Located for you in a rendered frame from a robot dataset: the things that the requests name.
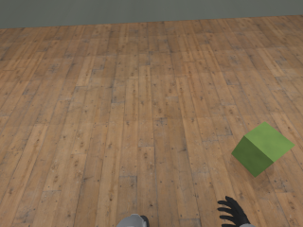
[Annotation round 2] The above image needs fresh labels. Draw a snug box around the robot left thigh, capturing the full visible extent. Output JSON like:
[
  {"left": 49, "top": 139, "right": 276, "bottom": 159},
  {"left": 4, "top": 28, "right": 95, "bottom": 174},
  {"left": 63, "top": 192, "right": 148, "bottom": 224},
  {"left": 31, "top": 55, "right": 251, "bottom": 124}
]
[{"left": 116, "top": 216, "right": 147, "bottom": 227}]

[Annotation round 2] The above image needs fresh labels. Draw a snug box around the robot left shin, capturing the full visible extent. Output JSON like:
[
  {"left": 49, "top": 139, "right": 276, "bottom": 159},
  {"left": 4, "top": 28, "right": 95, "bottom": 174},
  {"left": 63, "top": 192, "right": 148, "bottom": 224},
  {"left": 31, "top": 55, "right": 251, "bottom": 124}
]
[{"left": 131, "top": 214, "right": 143, "bottom": 219}]

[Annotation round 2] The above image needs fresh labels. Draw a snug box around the carton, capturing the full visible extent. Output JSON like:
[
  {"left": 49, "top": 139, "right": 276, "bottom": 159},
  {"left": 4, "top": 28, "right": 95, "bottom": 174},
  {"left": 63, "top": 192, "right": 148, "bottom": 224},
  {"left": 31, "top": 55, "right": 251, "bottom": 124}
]
[{"left": 231, "top": 121, "right": 295, "bottom": 178}]

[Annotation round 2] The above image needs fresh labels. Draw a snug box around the robot right hand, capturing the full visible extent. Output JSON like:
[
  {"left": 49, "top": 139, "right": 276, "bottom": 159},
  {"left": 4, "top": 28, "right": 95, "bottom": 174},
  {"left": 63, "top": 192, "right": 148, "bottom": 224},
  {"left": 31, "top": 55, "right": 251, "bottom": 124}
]
[{"left": 217, "top": 196, "right": 251, "bottom": 227}]

